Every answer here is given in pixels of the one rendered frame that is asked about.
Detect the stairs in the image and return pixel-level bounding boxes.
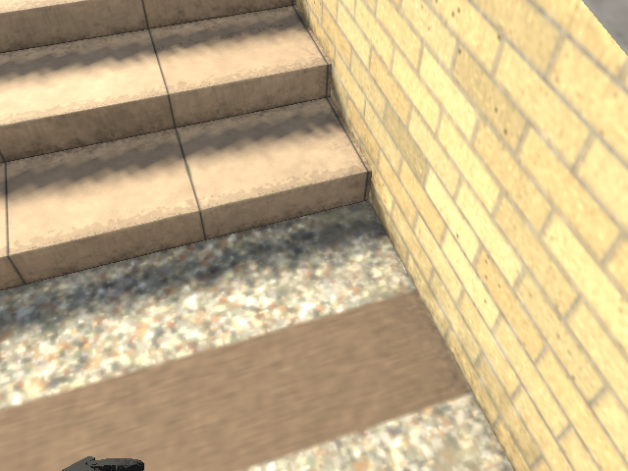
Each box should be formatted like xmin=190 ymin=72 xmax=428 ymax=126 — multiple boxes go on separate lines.
xmin=0 ymin=0 xmax=372 ymax=290

